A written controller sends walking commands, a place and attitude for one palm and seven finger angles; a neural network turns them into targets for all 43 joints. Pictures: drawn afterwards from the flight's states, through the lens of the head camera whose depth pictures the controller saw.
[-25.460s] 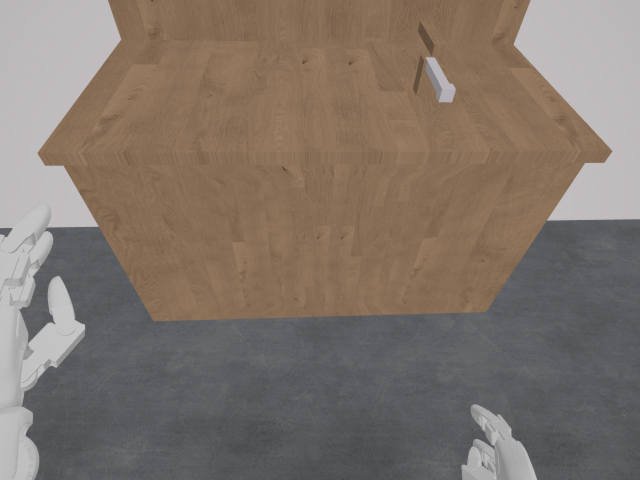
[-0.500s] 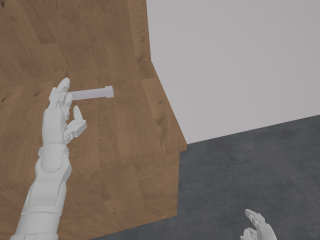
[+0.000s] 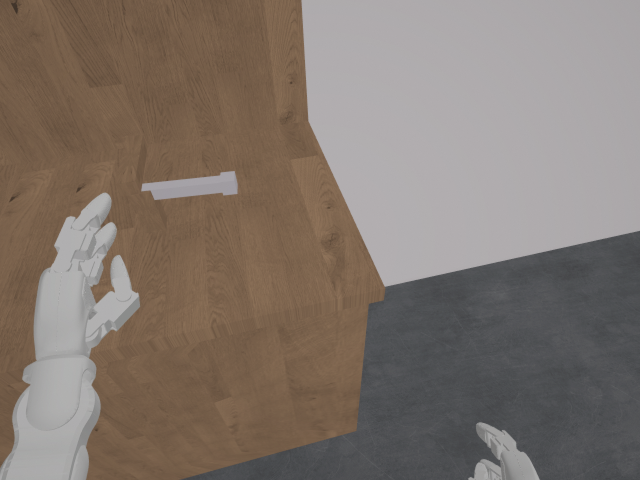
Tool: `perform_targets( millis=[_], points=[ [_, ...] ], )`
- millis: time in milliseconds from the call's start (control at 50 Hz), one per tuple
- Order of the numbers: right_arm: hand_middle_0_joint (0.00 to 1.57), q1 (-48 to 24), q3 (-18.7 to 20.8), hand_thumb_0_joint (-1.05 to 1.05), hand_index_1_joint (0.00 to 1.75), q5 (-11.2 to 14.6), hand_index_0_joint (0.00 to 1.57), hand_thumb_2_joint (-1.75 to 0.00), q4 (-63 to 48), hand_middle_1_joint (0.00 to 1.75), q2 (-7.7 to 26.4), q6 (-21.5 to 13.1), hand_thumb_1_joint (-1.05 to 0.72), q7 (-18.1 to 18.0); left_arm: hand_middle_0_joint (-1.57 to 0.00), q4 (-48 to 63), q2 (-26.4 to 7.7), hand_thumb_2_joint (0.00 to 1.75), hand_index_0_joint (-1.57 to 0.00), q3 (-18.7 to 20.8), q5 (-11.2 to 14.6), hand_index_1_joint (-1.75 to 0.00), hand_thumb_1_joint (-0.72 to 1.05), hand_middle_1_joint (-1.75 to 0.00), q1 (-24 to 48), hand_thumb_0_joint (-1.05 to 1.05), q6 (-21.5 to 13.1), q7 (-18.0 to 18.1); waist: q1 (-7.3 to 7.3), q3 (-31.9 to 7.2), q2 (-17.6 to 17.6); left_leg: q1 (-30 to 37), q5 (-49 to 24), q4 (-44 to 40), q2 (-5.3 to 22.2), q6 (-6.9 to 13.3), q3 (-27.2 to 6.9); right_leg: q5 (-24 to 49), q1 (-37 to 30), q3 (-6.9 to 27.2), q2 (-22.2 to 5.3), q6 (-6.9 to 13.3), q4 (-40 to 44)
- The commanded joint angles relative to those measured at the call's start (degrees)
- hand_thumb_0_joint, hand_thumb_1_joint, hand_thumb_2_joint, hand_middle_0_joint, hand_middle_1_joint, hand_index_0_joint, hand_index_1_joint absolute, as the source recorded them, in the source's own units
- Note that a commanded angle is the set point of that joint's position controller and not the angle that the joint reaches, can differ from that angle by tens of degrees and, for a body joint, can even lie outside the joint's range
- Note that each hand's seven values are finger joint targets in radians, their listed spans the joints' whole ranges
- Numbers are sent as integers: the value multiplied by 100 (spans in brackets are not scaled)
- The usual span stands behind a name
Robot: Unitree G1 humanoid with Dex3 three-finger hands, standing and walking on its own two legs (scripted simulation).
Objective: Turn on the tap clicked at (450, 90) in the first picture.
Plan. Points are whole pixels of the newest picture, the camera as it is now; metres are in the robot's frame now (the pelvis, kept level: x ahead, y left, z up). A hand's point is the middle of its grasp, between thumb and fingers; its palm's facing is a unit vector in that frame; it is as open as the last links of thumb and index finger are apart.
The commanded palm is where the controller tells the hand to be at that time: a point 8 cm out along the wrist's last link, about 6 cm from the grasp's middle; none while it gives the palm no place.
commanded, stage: draw the hand back beside the body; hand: left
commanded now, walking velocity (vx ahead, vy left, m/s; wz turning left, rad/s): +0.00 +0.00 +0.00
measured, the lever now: (228, 183) +0.54 +0.22 +0.09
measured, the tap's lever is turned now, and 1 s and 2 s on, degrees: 84 84 84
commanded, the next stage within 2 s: step back with the hand held close in 0.50 s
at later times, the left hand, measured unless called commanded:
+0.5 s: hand (105, 333) +0.20 +0.24 +0.16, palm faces +0.44 -0.83 -0.34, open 7.4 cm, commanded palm +0.16 +0.27 +0.16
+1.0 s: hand (109, 351) +0.19 +0.23 +0.14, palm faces +0.33 -0.81 -0.48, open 7.4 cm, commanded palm +0.14 +0.28 +0.17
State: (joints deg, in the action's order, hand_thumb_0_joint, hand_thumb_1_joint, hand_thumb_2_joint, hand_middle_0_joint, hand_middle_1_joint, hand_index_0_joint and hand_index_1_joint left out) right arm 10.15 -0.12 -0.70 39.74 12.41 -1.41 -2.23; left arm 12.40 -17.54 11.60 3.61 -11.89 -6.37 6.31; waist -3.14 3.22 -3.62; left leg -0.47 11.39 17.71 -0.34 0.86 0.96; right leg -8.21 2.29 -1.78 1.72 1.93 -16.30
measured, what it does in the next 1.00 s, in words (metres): stands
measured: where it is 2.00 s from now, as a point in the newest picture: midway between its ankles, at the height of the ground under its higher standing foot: outside the picture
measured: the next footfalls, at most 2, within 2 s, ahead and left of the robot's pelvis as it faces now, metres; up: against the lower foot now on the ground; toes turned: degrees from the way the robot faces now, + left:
right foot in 2.00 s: -0.27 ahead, -0.10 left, +0.00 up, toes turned -1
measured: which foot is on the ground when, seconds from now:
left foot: down 0.00-1.00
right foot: down 0.00-1.00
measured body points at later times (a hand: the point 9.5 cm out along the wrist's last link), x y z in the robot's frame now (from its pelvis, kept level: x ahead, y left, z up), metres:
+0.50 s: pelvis +0.00 -0.01 +0.00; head -0.02 -0.03 +0.45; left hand +0.17 +0.28 +0.18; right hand +0.20 -0.22 -0.09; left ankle -0.01 +0.11 -0.75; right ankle +0.02 -0.10 -0.75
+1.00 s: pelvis -0.02 +0.00 -0.01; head +0.00 -0.03 +0.44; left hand +0.17 +0.27 +0.17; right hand +0.15 -0.26 -0.10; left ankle -0.01 +0.11 -0.75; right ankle +0.02 -0.10 -0.75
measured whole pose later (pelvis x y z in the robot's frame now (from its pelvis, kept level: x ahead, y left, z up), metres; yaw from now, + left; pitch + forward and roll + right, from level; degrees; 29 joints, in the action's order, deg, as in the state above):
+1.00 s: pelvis -0.02 +0.00 -0.01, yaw +0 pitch +1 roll +0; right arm 10.0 2.7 0.2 32.8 14.6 0.4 -4.7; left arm 24.7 -21.1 17.1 2.2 -28.4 -7.3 7.0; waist -0.8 1.2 -3.9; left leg -13.6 12.2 25.2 -0.2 0.8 1.4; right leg -8.9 15.5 -1.6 1.6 1.8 -23.8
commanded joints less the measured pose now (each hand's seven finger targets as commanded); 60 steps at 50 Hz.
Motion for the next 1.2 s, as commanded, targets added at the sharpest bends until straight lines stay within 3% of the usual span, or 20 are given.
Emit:
perform_targets(
  millis=[0, 20, 200, 260, 320, 380, 420, 460, 540, 600, 620, 640, 660, 700, 820, 840, 920, 960, 1100, 1180],
  points=[
    [20, -864, 263, 0, 30, -1, 20, -90, -1008, 30, 627, -440, -90, -27, -20, 1613, -1044, 90, -20, 661, -1, -30, 90, -30, 657, 0, -482, 92, -17, -828, 71, -169, -1039, -221, 16, -47, -134, 534, -300, 90, -2, -9, 152],
    [20, -856, 275, 0, 30, -2, 20, -90, -988, 30, 640, -448, -90, -22, -20, 1640, -1103, 90, -20, 755, -10, -30, 90, -30, 477, 0, -474, 99, -25, -780, -116, -180, -1067, -219, 18, -73, -135, 535, -303, 99, -1, 1, 169],
    [20, -807, 294, 0, 30, -5, 20, -90, -1067, 30, 617, -562, -90, -31, -20, 2106, -1124, 90, -20, 1016, 18, -30, 90, -30, -573, 0, -447, 118, -51, -557, -27, -348, -1038, -120, 50, -41, -109, 534, -224, 121, -47, -32, 153],
    [20, -805, 282, 0, 30, 7, 20, -90, -1014, 30, 614, -609, -90, -52, -20, 2119, -984, 90, -20, 800, -20, -30, 90, -30, -286, 0, -439, 135, 44, -378, -47, -325, -798, -149, 62, -37, -133, 297, -25, 110, -42, -38, 187],
    [20, -803, 285, 0, 30, -8, 20, -90, -987, 30, 643, -670, -90, -89, -20, 2167, -1110, 90, -20, 882, -34, -30, 90, -30, -108, 0, -434, 179, 35, -530, -173, -217, -799, -111, 28, -15, -120, 317, -35, 117, -48, -35, 188],
    [20, -819, 267, 0, 30, -12, 20, -90, -986, 30, 608, -684, -90, -101, -20, 2016, -1019, 90, -20, 830, -27, -30, 90, -30, -264, 0, -422, 181, 1, -494, 64, -257, -855, -111, 25, 8, -116, 349, -78, 98, -59, -40, 164],
    [20, -835, 262, 0, 30, -4, 20, -90, -977, 30, 617, -690, -90, -90, -20, 2089, -1089, 90, -20, 880, -33, -30, 90, -30, -200, 0, -418, 179, -5, -517, -247, -243, -896, -103, 12, -21, -113, 400, -112, 126, -64, -22, 167],
    [20, -832, 249, 0, 30, -17, 20, -90, -988, 30, 589, -684, -90, -91, -20, 1955, -1033, 90, -20, 879, -19, -30, 90, -30, -382, 0, -414, 184, -35, -497, 63, -294, -897, -119, 25, -1, -118, 411, -154, 100, -66, -33, 150],
    [20, -860, 243, 0, 30, -5, 20, -90, -1009, 30, 570, -669, -90, -81, -20, 1947, -1026, 90, -20, 884, -2, -30, 90, -30, -406, 0, -405, 146, -27, -371, -60, -351, -802, -120, 30, 3, -87, 341, -107, 125, -89, -46, 179],
    [20, -853, 259, 0, 30, -19, 20, -90, -1034, 30, 580, -688, -90, -94, -20, 2105, -1179, 90, -20, 1002, 3, -30, 90, -30, -289, 0, -440, 168, -50, -592, 25, -286, -909, -47, 7, 41, -47, 521, -203, 162, -102, -59, 171],
    [20, -866, 175, 0, 30, 121, 20, -90, -1385, 30, 645, -592, -90, -102, -20, 2425, -2092, 90, -20, 1895, -13, -30, 90, -30, 584, 0, -665, 203, 82, -101, -346, -802, -335, 79, 73, 93, -155, 525, 322, 640, -299, -77, 332],
    [20, -838, 248, 0, 30, 69, 20, -90, -1242, 30, 670, -506, -90, -130, -20, 1828, -1411, 90, -20, 1416, -16, -30, 90, -30, -328, 0, -645, 113, 104, -69, 121, -951, -290, 278, 117, 118, -264, 533, 646, 627, -478, -82, 359],
    [20, -721, 287, 0, 30, 72, 20, -90, -1322, 30, 660, -428, -90, -103, -20, 1639, -1100, 90, -20, 1182, -58, -30, 90, -30, -884, 0, -582, 50, 122, -373, 387, -779, -442, 433, 161, 124, -255, 606, 716, 688, -571, -83, 322],
    [20, -609, 333, 0, 30, 95, 20, -90, -1442, 30, 660, -323, -90, -82, -20, 1833, -991, 90, -20, 1034, -70, -30, 90, -30, -1176, 0, -548, 24, 164, -885, 450, -681, -722, 615, 192, 125, -175, 894, 642, 690, -693, -97, 177],
    [20, -571, 429, 0, 30, 91, 20, -90, -1589, 30, 740, -184, -90, -205, -20, 2386, -1471, 90, -20, 1436, -105, -30, 90, -30, -1279, 0, -528, 166, 186, -1437, 193, -664, -1722, 681, 288, 82, -176, 1811, 614, 458, -646, -165, -414],
    [20, -565, 430, 0, 30, 96, 20, -90, -1616, 30, 713, -167, -90, -227, -20, 2357, -1374, 90, -20, 1385, -97, -30, 90, -30, -1359, 0, -518, 180, 189, -1416, 161, -709, -1852, 679, 321, 81, -200, 1815, 631, 422, -630, -176, -500],
    [20, -594, 455, 0, 30, 102, 20, -90, -1654, 30, 760, -126, -90, -262, -20, 2537, -1517, 90, -20, 1510, -110, -30, 90, -30, -1401, 0, -512, 243, 173, -1358, -47, -928, -1736, 627, 354, 85, -297, 1421, 769, 427, -531, -201, -594],
    [20, -558, 450, 0, 30, 106, 20, -90, -1689, 30, 758, -117, -90, -277, -20, 2501, -1360, 90, -20, 1410, -117, -30, 90, -30, -1505, 0, -517, 261, 175, -1286, 0, -1174, -1600, 515, 420, 98, -366, 1173, 707, 364, -447, -232, -703],
    [20, -446, 435, 0, 30, 138, 20, -90, -1668, 30, 790, -123, -90, -269, -20, 2389, -1252, 90, -20, 1274, -150, -30, 90, -30, -1446, 0, -577, 329, 272, -817, 401, -1886, 652, 577, 283, 185, -408, -495, 1236, 676, -596, -172, -166],
    [20, -383, 409, 0, 30, 126, 20, -90, -1627, 30, 794, -185, -90, -288, -20, 2485, -1304, 90, -20, 1292, -201, -30, 90, -30, -1319, 0, -672, 411, 300, -753, 376, -1965, 1258, 631, 321, 219, -511, -1304, 1583, 684, -600, -154, -66]
  ],
)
